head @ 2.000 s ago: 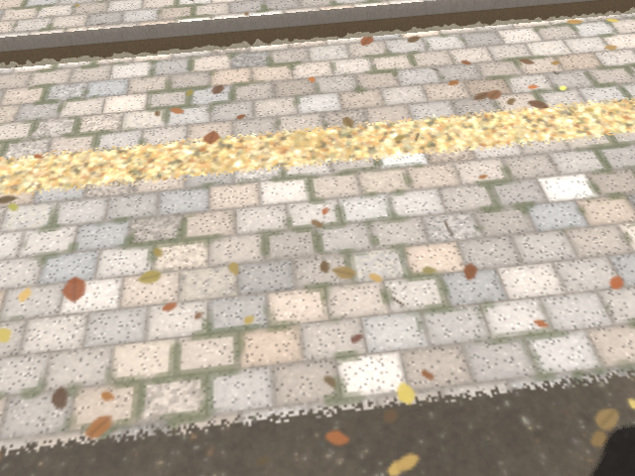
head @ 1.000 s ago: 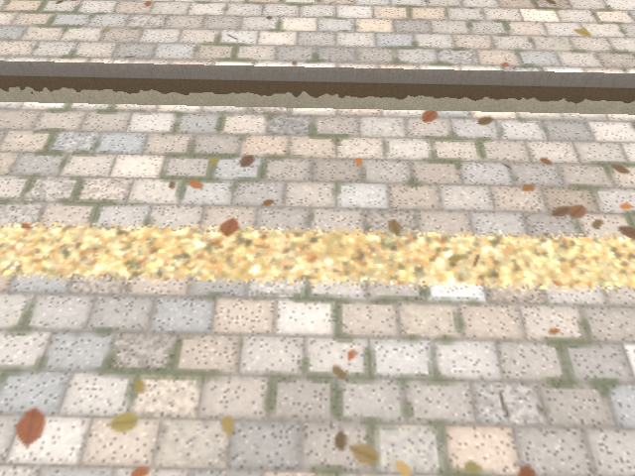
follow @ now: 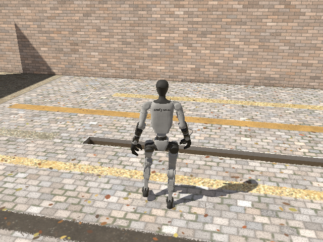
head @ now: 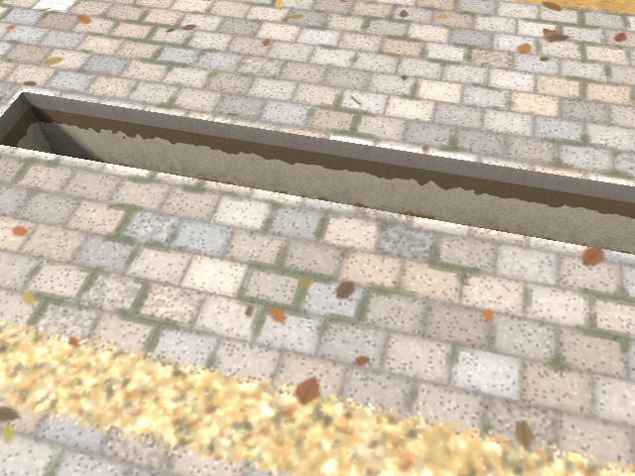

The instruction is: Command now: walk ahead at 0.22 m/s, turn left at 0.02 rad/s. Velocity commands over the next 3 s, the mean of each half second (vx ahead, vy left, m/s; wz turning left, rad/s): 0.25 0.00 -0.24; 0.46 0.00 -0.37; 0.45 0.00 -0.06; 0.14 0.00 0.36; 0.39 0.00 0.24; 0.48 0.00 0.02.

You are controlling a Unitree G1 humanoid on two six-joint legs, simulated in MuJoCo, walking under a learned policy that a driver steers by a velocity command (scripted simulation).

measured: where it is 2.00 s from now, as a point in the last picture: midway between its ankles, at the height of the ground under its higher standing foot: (449, 359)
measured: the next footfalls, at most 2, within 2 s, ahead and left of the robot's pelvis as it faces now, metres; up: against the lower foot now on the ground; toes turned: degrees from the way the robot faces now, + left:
left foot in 0.16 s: +0.23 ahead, +0.14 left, +0.00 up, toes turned -1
right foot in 0.58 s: +0.20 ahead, -0.13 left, +0.00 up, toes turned -16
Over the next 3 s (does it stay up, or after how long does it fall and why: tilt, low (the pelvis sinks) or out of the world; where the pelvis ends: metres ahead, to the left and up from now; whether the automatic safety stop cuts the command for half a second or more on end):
stays up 1.22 -0.20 -0.05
